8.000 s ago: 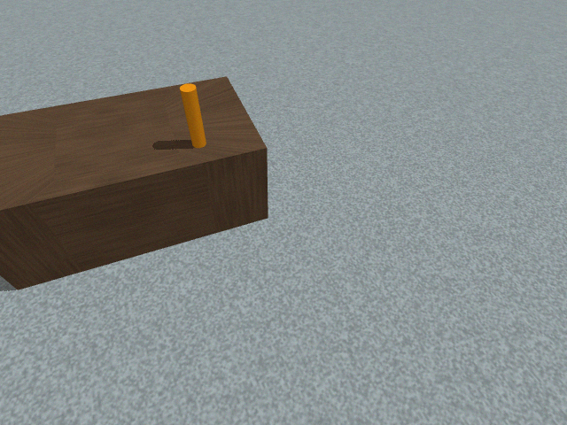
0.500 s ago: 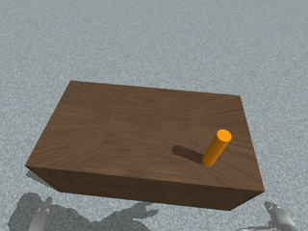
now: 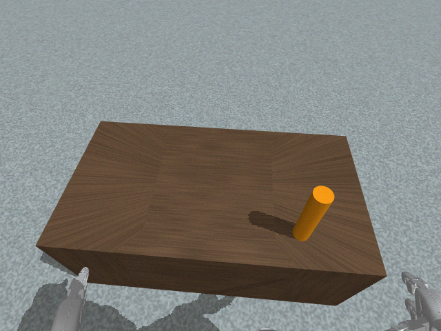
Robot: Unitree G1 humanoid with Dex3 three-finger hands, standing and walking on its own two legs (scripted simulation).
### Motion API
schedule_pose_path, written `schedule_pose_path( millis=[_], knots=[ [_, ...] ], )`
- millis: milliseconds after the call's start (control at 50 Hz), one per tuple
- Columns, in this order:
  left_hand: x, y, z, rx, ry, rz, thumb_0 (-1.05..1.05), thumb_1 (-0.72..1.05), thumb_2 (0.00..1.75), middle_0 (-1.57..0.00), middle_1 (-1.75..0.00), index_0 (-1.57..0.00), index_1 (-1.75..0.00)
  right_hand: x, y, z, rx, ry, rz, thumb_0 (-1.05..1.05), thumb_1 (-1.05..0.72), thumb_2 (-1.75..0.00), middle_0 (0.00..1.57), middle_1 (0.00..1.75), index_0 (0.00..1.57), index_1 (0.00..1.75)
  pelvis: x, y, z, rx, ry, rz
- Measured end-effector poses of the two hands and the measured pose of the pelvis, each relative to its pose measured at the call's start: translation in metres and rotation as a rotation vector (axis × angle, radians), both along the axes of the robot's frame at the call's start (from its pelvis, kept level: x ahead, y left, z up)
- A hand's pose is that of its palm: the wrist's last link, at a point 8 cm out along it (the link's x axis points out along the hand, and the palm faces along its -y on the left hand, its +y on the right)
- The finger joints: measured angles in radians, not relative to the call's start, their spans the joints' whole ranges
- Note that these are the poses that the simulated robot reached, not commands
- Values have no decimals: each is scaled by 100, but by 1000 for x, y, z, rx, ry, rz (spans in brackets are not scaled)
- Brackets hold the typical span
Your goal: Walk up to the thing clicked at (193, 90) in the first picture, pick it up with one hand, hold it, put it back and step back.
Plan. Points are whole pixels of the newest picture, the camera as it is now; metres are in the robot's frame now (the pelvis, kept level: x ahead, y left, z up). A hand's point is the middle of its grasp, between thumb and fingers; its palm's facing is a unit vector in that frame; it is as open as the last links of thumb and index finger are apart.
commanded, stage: go down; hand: right
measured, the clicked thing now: (310, 216) +0.43 -0.26 -0.21
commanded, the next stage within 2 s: approach in 1.98 s
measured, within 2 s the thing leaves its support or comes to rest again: neither
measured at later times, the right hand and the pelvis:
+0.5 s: hand (421, 257) +0.24 -0.38 -0.02, palm faces +0.24 +0.95 -0.21, open 17.7 cm; pelvis -0.02 -0.01 -0.01, yaw +0 degrees
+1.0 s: hand (437, 224) +0.30 -0.42 +0.00, palm faces +0.26 +0.96 -0.12, open 17.3 cm; pelvis -0.02 -0.02 -0.02, yaw +1 degrees
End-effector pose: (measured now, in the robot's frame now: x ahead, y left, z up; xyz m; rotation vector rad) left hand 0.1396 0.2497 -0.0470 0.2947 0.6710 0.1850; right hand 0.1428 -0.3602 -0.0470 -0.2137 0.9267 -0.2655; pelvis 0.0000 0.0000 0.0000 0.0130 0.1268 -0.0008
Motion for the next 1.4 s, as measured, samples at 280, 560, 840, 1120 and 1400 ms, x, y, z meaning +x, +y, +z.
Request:
schedule_pose_path(
  millis=[280, 560, 840, 1120, 1400],
  knots=[
    [-8, 7, 6, 58, -40, 17, -1, -55, 7, -6, -5, -6, -6, 17, -23, 13, 2, -135, -19, -1, 59, -7, 1, 7, 3, 7, -8, -7, -6, 13, 3, -6],
    [-30, 14, -1, 96, -21, 61, -1, -53, 5, -6, -5, -6, -5, 81, -67, 49, 43, -332, -25, -1, 58, -6, 2, 6, 3, 7, -22, -10, -12, 24, 38, 7],
    [-28, 7, -1, 132, 7, 34, -1, -53, 6, -7, -5, -7, -5, 107, -91, 58, 63, -454, -34, -1, 51, -7, 3, 6, 3, 6, -23, -12, -15, 35, 74, 9],
    [-25, 1, 0, 148, 24, 32, -1, -53, 6, -7, -6, -7, -6, 130, -105, 68, 77, -518, -21, -1, 47, -7, 4, 5, 4, 6, -19, -19, -15, 47, 103, 12],
    [-23, -8, 0, 147, 27, 16, -1, -53, 5, -7, -6, -7, -6, 140, -114, 75, 76, -579, -25, -1, 50, -7, 4, 6, 4, 6, -19, -23, -17, 56, 113, 9]
  ],
)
